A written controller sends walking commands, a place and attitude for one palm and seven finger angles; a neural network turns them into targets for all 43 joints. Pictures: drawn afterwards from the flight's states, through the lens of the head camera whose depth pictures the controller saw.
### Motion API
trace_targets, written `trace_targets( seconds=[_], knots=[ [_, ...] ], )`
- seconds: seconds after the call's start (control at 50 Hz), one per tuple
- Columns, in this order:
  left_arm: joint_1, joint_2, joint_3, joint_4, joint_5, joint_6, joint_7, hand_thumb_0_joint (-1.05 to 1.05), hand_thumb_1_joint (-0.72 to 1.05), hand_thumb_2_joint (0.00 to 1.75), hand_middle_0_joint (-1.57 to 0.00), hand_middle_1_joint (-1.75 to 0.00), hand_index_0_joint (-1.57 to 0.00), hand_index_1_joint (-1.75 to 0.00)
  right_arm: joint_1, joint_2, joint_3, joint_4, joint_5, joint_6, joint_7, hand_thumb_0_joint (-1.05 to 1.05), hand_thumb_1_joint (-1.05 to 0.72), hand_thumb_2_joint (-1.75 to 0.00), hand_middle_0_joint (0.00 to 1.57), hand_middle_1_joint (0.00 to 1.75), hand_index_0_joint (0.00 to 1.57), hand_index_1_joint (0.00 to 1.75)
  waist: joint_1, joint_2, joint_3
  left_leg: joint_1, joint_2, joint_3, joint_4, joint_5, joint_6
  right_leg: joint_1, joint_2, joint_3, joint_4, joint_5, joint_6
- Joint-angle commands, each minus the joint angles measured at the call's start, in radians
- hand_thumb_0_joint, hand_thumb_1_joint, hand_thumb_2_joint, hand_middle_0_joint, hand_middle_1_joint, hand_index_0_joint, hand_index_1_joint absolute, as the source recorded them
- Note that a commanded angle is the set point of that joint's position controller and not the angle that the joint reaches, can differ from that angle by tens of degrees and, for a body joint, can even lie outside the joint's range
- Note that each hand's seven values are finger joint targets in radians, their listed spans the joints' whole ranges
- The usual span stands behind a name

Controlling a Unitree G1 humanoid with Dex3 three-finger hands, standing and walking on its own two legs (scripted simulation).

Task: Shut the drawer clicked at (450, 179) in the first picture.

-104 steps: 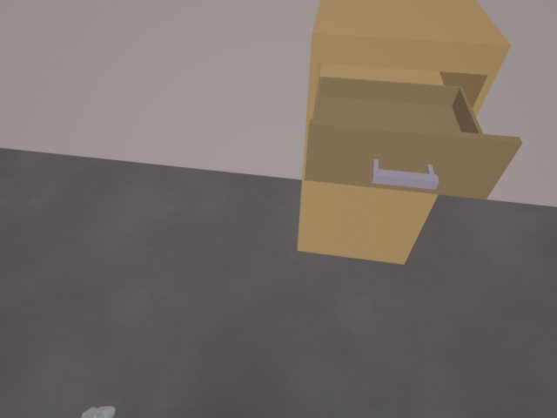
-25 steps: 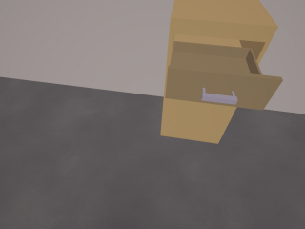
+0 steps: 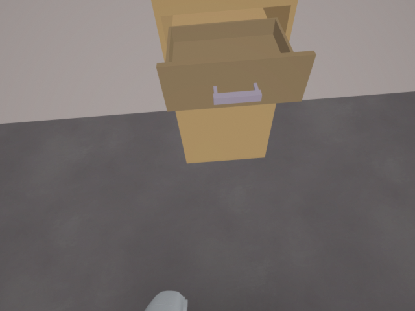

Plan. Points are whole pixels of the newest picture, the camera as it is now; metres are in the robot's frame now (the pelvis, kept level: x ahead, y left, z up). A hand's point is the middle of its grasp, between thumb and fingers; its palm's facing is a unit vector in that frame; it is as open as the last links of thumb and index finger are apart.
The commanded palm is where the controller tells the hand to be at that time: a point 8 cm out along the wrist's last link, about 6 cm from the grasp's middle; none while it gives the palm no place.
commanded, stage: walk to a spot facing it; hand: left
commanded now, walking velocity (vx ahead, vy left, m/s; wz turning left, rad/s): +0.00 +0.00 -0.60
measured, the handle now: (236, 92) +0.66 -0.02 +0.01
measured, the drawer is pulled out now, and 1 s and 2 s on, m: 0.29 0.29 0.29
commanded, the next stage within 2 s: none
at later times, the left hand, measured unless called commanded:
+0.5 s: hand out of the picture +0.09 +0.23 -0.15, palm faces -0.21 -0.94 -0.28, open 7.4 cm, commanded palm none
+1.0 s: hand (156, 288) +0.18 +0.15 -0.16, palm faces -0.60 -0.77 -0.21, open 7.4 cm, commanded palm none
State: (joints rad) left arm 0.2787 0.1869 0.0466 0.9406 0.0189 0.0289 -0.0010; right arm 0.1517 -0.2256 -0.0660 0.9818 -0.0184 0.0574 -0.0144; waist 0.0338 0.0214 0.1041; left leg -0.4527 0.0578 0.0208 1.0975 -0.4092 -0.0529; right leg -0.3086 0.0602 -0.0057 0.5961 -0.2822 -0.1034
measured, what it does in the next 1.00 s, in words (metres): steps on the spot, turning right: left foot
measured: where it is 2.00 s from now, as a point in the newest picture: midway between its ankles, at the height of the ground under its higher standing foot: outside the picture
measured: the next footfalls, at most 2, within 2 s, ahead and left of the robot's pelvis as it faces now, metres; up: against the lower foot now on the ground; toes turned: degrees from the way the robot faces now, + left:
left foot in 0.58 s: +0.06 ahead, +0.16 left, +0.00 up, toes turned -25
right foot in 1.02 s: -0.07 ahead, -0.08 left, +0.00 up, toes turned -42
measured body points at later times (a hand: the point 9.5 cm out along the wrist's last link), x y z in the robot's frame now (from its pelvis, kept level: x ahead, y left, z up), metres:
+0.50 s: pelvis -0.01 +0.03 +0.01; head +0.03 +0.01 +0.46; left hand +0.10 +0.27 -0.13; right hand +0.06 -0.25 -0.12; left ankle +0.02 +0.18 -0.70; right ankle +0.02 -0.05 -0.73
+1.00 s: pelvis -0.02 +0.04 +0.00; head +0.01 +0.02 +0.45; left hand +0.21 +0.19 -0.14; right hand -0.15 -0.18 -0.14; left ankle +0.02 +0.17 -0.73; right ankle -0.10 -0.05 -0.72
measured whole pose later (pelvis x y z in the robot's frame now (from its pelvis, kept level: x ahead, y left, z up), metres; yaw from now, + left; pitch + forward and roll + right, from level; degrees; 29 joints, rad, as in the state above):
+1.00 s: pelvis -0.02 +0.04 +0.00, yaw -38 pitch +1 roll +0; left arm 0.16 0.25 0.07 0.89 0.02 0.07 -0.05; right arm 0.27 -0.21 -0.05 0.91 -0.03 0.01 -0.02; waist -0.02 -0.01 0.08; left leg -0.20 0.13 0.19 0.55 -0.35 -0.04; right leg -0.34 -0.03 -0.05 0.69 -0.37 0.05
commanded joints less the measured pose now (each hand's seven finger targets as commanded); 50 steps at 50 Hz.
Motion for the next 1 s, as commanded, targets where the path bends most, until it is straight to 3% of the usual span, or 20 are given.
trace_targets(
  seconds=[0.0, 0.1, 0.22, 0.34, 0.44, 0.5, 0.52, 0.54, 0.56, 0.58, 0.6, 0.62, 0.64, 0.68, 0.7, 0.8, 0.9, 0.94, 0.96, 0.98],
  knots=[
    [0.046, 0.208, 0.059, -0.066, -0.009, -0.033, 0.024, 0.0, 0.9, 0.9, -0.2, -0.3, -0.2, -0.3, 0.008, -0.102, -0.025, -0.08, 0.002, -0.035, -0.011, 0.0, -0.9, -0.9, 0.2, 0.3, 0.2, 0.3, -0.011, -0.074, -0.166, -0.129, 0.016, -0.062, 0.065, 0.105, -0.019, 0.217, -0.252, 0.37, -0.268, 0.361, 0.0],
    [0.083, 0.196, 0.065, -0.06, -0.006, -0.029, 0.023, 0.0, 0.9, 0.9, -0.2, -0.3, -0.2, -0.3, -0.018, -0.095, -0.024, -0.099, -0.001, -0.029, -0.02, 0.0, -0.9, -0.9, 0.2, 0.3, 0.2, 0.3, 0.003, -0.105, -0.167, -0.174, 0.006, -0.082, 0.041, 0.114, -0.033, 0.257, -0.234, 0.402, -0.275, 0.336, 0.014],
    [0.091, 0.193, 0.068, -0.064, -0.002, -0.023, 0.021, 0.0, 0.9, 0.9, -0.2, -0.3, -0.2, -0.3, -0.058, -0.108, -0.021, -0.131, -0.003, -0.028, -0.023, 0.0, -0.9, -0.9, 0.2, 0.3, 0.2, 0.3, 0.019, -0.131, -0.148, -0.168, -0.009, -0.104, -0.012, 0.088, -0.032, 0.238, -0.218, 0.493, -0.29, 0.285, -0.002],
    [0.069, 0.227, 0.072, -0.088, 0.006, -0.016, 0.02, 0.0, 0.9, 0.9, -0.2, -0.3, -0.2, -0.3, -0.081, -0.094, -0.015, -0.171, 0.004, -0.038, -0.019, 0.0, -0.9, -0.9, 0.2, 0.3, 0.2, 0.3, 0.025, -0.12, -0.173, -0.069, -0.038, -0.095, -0.191, 0.028, -0.018, 0.198, -0.207, 0.561, -0.272, 0.28, -0.078],
    [0.026, 0.245, 0.075, -0.112, 0.01, -0.007, 0.019, 0.0, 0.9, 0.9, -0.2, -0.3, -0.2, -0.3, -0.053, -0.093, -0.014, -0.192, 0.016, -0.049, -0.021, 0.0, -0.9, -0.9, 0.2, 0.3, 0.2, 0.3, 0.019, -0.163, -0.185, 0.06, -0.08, -0.102, -0.386, 0.001, 0.012, 0.151, -0.179, 0.614, -0.267, 0.311, -0.064],
    [-0.023, 0.254, 0.076, -0.127, 0.007, -0.001, 0.018, 0.0, 0.9, 0.9, -0.2, -0.3, -0.2, -0.3, 0.035, -0.094, -0.016, -0.18, 0.022, -0.06, -0.026, 0.0, -0.9, -0.9, 0.2, 0.3, 0.2, 0.3, -0.02, -0.161, -0.212, 0.228, -0.097, -0.088, -0.606, 0.08, 0.028, 0.082, -0.142, 0.601, -0.232, 0.301, -0.015],
    [-0.045, 0.246, 0.074, -0.139, 0.003, 0.002, 0.014, 0.0, 0.9, 0.9, -0.2, -0.3, -0.2, -0.3, 0.087, -0.107, -0.019, -0.169, 0.022, -0.065, -0.031, 0.0, -0.9, -0.9, 0.2, 0.3, 0.2, 0.3, -0.043, -0.149, -0.225, 0.369, -0.078, -0.093, -0.702, 0.143, 0.046, -0.012, -0.102, 0.563, -0.204, 0.212, 0.028],
    [-0.059, 0.208, 0.068, -0.153, -0.001, 0.003, 0.01, 0.0, 0.9, 0.9, -0.2, -0.3, -0.2, -0.3, 0.13, -0.151, -0.026, -0.164, 0.017, -0.073, -0.038, 0.0, -0.9, -0.9, 0.2, 0.3, 0.2, 0.3, -0.069, -0.055, -0.228, 0.505, 0.038, -0.21, -0.809, 0.105, 0.088, -0.166, -0.007, 0.468, -0.103, 0.041, 0.075],
    [-0.037, 0.156, 0.06, -0.162, -0.007, 0.002, -0.004, 0.0, 0.9, 0.9, -0.2, -0.3, -0.2, -0.3, 0.094, -0.231, -0.041, -0.184, 0.003, -0.073, -0.039, 0.0, -0.9, -0.9, 0.2, 0.3, 0.2, 0.3, -0.05, 0.226, -0.186, 0.56, 0.286, -0.469, -0.904, 0.087, 0.157, -0.366, 0.118, 0.27, 0.15, -0.224, 0.123],
    [-0.064, 0.196, 0.073, -0.161, 0.01, -0.003, -0.005, 0.0, 0.9, 0.9, -0.2, -0.3, -0.2, -0.3, 0.052, -0.235, -0.034, -0.209, 0.005, -0.066, -0.036, 0.0, -0.9, -0.9, 0.2, 0.3, 0.2, 0.3, -0.043, 0.168, -0.117, 0.39, 0.403, -0.503, -0.892, 0.174, 0.218, -0.361, 0.038, 0.146, 0.367, -0.258, 0.157],
    [-0.027, 0.212, 0.08, -0.156, 0.015, -0.003, -0.009, 0.0, 0.9, 0.9, -0.2, -0.3, -0.2, -0.3, -0.007, -0.192, -0.016, -0.232, 0.002, -0.065, -0.029, 0.0, -0.9, -0.9, 0.2, 0.3, 0.2, 0.3, -0.001, 0.12, -0.106, 0.276, 0.384, -0.463, -0.885, 0.218, 0.249, -0.304, 0.0, 0.142, 0.491, -0.203, 0.171],
    [-0.006, 0.222, 0.088, -0.119, 0.021, 0.006, -0.015, 0.0, 0.9, 0.9, -0.2, -0.3, -0.2, -0.3, -0.044, -0.14, -0.005, -0.227, -0.003, -0.07, -0.03, 0.0, -0.9, -0.9, 0.2, 0.3, 0.2, 0.3, 0.018, 0.084, -0.097, 0.233, 0.287, -0.323, -0.859, 0.287, 0.219, -0.266, -0.004, 0.135, 0.566, -0.132, 0.175],
    [0.005, 0.197, 0.082, -0.106, 0.016, 0.015, -0.024, 0.0, 0.9, 0.9, -0.2, -0.3, -0.2, -0.3, -0.056, -0.138, -0.002, -0.227, -0.003, -0.073, -0.032, 0.0, -0.9, -0.9, 0.2, 0.3, 0.2, 0.3, 0.026, 0.104, -0.096, 0.203, 0.232, -0.216, -0.845, 0.333, 0.197, -0.256, -0.014, 0.113, 0.639, -0.088, 0.177],
    [-0.007, 0.17, 0.071, -0.113, 0.01, 0.024, -0.034, 0.0, 0.9, 0.9, -0.2, -0.3, -0.2, -0.3, -0.031, -0.135, -0.001, -0.218, -0.005, -0.075, -0.032, 0.0, -0.9, -0.9, 0.2, 0.3, 0.2, 0.3, 0.015, 0.135, -0.085, 0.251, 0.18, -0.112, -0.814, 0.4, 0.186, -0.285, -0.031, 0.076, 0.655, -0.066, 0.185],
    [-0.03, 0.163, 0.065, -0.113, 0.009, 0.025, -0.036, 0.0, 0.9, 0.9, -0.2, -0.3, -0.2, -0.3, -0.002, -0.127, 0.003, -0.206, -0.001, -0.075, -0.032, 0.0, -0.9, -0.9, 0.2, 0.3, 0.2, 0.3, 0.0, 0.113, -0.075, 0.279, 0.175, -0.087, -0.802, 0.449, 0.181, -0.308, -0.039, 0.057, 0.633, -0.056, 0.186],
    [-0.148, 0.135, 0.047, -0.144, 0.0, 0.027, -0.039, 0.0, 0.9, 0.9, -0.2, -0.3, -0.2, -0.3, 0.14, -0.164, -0.016, -0.152, -0.006, -0.074, -0.027, 0.0, -0.9, -0.9, 0.2, 0.3, 0.2, 0.3, -0.068, 0.144, -0.071, 0.393, 0.231, -0.069, -0.763, 0.596, 0.214, -0.284, -0.089, -0.006, 0.383, -0.12, 0.192],
    [-0.167, 0.119, 0.037, -0.143, -0.004, 0.017, -0.041, 0.0, 0.9, 0.9, -0.2, -0.3, -0.2, -0.3, 0.155, -0.204, -0.037, -0.127, -0.01, -0.067, -0.017, 0.0, -0.9, -0.9, 0.2, 0.3, 0.2, 0.3, -0.08, 0.203, -0.105, 0.367, 0.264, 0.002, -0.689, 0.652, 0.2, -0.119, -0.073, -0.073, 0.169, -0.152, 0.156],
    [-0.141, 0.12, 0.04, -0.136, -0.004, 0.009, -0.041, 0.0, 0.9, 0.9, -0.2, -0.3, -0.2, -0.3, 0.15, -0.207, -0.041, -0.122, -0.01, -0.067, -0.015, 0.0, -0.9, -0.9, 0.2, 0.3, 0.2, 0.3, -0.063, 0.2, -0.129, 0.355, 0.265, 0.035, -0.63, 0.638, 0.167, -0.035, -0.065, -0.084, 0.046, -0.099, 0.136],
    [-0.102, 0.131, 0.045, -0.123, -0.003, 0.002, -0.039, 0.0, 0.9, 0.9, -0.2, -0.3, -0.2, -0.3, 0.146, -0.206, -0.043, -0.119, -0.007, -0.065, -0.013, 0.0, -0.9, -0.9, 0.2, 0.3, 0.2, 0.3, -0.039, 0.178, -0.152, 0.325, 0.251, 0.069, -0.558, 0.6, 0.129, 0.057, -0.06, -0.09, -0.063, -0.003, 0.127],
    [-0.034, 0.18, 0.054, -0.101, 0.001, -0.014, -0.033, 0.0, 0.9, 0.9, -0.2, -0.3, -0.2, -0.3, 0.162, -0.186, -0.04, -0.118, 0.001, -0.063, -0.008, 0.0, -0.9, -0.9, 0.2, 0.3, 0.2, 0.3, -0.005, 0.081, -0.196, 0.223, 0.217, 0.122, -0.389, 0.5, 0.064, 0.241, -0.107, -0.034, -0.204, 0.138, 0.104]
  ],
)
